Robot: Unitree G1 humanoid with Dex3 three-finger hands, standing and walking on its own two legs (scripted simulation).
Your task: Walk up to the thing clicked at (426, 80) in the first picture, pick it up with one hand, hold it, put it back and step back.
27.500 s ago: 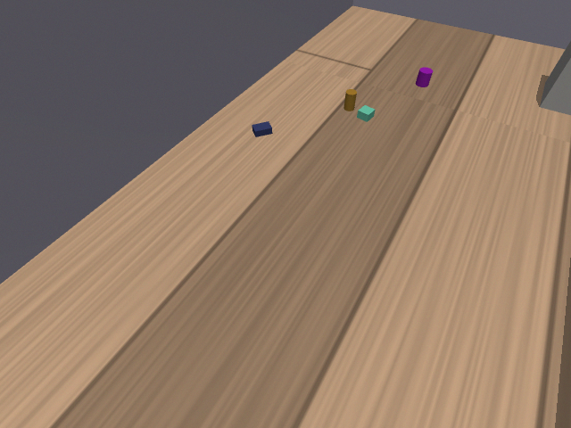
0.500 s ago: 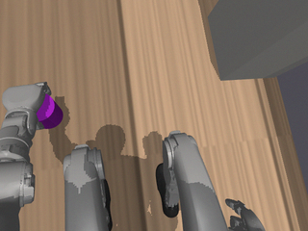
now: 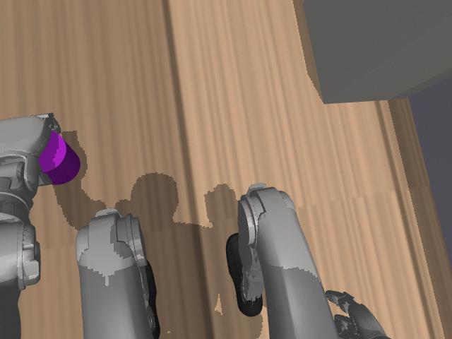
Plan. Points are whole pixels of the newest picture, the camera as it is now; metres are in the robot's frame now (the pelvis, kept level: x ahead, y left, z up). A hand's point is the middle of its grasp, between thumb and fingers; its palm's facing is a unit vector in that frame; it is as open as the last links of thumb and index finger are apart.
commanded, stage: lower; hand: left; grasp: from above
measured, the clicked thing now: (49, 150) +0.46 +0.28 -0.24
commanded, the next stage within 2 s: rest in 0.18 s
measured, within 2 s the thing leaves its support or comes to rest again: rests again in 0.56 s
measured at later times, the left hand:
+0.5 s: hand (49, 161) +0.44 +0.29 -0.25, palm faces -0.49 -0.08 -0.87, open 11.0 cm
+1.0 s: hand (48, 160) +0.44 +0.29 -0.26, palm faces -0.48 -0.09 -0.87, open 11.1 cm
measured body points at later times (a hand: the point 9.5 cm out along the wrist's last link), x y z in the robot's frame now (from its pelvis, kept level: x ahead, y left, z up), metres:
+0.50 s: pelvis +0.00 +0.00 -0.04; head +0.27 +0.07 +0.32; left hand +0.46 +0.29 -0.20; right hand +0.05 -0.28 -0.14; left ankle +0.07 +0.13 -0.32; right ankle +0.10 -0.13 -0.32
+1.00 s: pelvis +0.00 +0.00 -0.05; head +0.25 +0.07 +0.31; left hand +0.46 +0.29 -0.21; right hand +0.04 -0.27 -0.14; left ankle +0.07 +0.13 -0.32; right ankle +0.10 -0.13 -0.32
